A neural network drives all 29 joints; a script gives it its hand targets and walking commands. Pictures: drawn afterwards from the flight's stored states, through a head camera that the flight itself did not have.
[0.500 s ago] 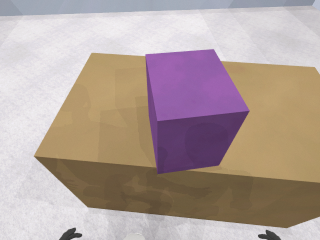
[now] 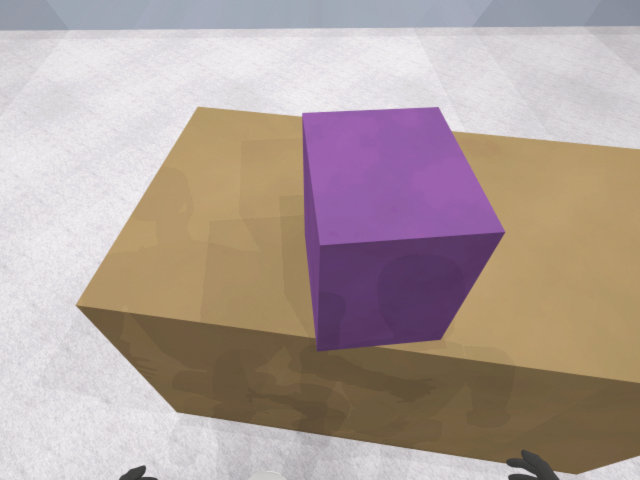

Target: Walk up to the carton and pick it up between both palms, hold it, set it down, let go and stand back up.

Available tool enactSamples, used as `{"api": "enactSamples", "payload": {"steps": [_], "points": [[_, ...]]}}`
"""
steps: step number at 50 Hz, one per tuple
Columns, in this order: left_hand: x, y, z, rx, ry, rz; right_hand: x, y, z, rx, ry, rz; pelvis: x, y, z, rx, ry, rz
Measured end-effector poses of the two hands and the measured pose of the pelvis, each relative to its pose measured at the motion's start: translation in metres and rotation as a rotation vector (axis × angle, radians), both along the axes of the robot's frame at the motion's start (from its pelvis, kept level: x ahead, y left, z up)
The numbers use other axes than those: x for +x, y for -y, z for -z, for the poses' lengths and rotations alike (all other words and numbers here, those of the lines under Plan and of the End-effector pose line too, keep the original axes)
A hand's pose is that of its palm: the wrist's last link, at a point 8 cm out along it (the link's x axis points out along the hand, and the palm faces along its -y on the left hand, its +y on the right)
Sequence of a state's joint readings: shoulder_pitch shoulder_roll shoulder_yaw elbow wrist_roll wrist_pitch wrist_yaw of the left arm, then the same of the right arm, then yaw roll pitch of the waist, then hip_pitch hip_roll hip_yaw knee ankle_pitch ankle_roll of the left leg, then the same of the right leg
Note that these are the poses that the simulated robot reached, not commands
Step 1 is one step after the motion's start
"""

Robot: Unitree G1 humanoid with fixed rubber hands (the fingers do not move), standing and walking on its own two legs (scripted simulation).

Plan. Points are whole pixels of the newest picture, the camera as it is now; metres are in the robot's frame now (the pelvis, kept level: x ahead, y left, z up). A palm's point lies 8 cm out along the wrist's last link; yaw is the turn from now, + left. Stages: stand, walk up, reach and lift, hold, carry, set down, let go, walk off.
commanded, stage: walk up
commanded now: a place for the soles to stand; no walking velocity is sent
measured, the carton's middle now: (375, 233) +0.45 -0.05 +0.02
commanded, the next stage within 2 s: reach and lift in 1.62 s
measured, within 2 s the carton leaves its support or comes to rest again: neither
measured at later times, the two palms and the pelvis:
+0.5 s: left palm out of the picture +0.02 +0.24 -0.09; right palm out of the picture +0.11 -0.29 -0.09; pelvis -0.02 -0.03 +0.01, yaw +4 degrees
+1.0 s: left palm out of the picture -0.01 +0.25 -0.10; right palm out of the picture +0.06 -0.26 -0.09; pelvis -0.03 -0.01 +0.02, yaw +0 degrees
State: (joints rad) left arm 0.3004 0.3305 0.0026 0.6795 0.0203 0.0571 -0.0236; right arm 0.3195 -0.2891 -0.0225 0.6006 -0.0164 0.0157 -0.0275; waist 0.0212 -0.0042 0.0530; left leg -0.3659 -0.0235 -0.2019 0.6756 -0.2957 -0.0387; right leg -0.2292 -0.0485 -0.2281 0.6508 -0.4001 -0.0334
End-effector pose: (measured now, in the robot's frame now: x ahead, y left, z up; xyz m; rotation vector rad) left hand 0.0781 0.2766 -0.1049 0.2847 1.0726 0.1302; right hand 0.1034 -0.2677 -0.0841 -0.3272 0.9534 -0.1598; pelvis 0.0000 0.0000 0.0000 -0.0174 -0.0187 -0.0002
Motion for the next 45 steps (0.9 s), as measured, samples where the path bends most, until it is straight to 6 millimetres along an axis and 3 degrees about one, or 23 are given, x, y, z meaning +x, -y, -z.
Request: {"api": "enactSamples", "payload": {"steps": [12,20,31,37,45], "points": [[-0.012,-0.003,0.003,0.024,-0.009,-0.02,0.0,0.008,0.006,-0.015,0.006,-0.018,-0.01,0.007,0.007,0.02,0.012,-0.037],[-0.041,0.024,-0.009,0.021,-0.007,-0.068,-0.002,0.026,0.006,0.001,-0.031,-0.039,-0.016,0.029,-0.003,0.041,0.008,-0.068],[-0.067,0.041,-0.014,-0.008,-0.02,-0.096,0.015,-0.004,0.006,0.094,0.031,-0.102,-0.027,0.029,-0.01,0.033,0.017,-0.058],[-0.076,0.038,-0.012,-0.023,-0.012,-0.101,0.003,-0.009,0.002,0.101,0.032,-0.076,-0.027,0.024,-0.012,0.025,0.028,-0.047],[-0.083,0.03,-0.008,-0.037,-0.056,-0.078,-0.029,-0.003,0.004,0.073,-0.044,-0.02,-0.028,0.015,-0.015,0.019,0.012,-0.021]]}}
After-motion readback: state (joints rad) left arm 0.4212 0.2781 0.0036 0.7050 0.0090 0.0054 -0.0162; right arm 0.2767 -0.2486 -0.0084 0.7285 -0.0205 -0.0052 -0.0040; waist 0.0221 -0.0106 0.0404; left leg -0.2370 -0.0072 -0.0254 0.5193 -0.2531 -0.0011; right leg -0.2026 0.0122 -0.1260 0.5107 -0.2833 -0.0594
